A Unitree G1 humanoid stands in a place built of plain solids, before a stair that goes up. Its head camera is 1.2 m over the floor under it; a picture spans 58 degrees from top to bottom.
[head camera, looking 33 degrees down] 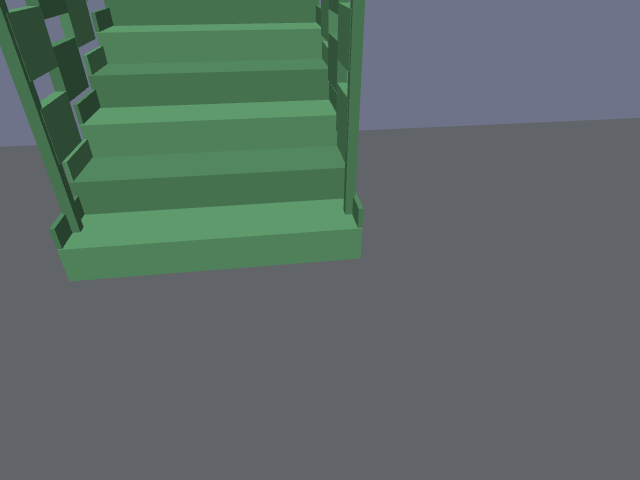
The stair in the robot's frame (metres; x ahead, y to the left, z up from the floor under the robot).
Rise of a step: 0.17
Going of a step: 0.30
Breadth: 1.32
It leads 8 degrees to the left of straight ahead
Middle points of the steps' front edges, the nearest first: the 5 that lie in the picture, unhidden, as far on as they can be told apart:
1.60 0.46 0.17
1.89 0.50 0.34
2.19 0.54 0.51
2.49 0.58 0.68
2.79 0.62 0.85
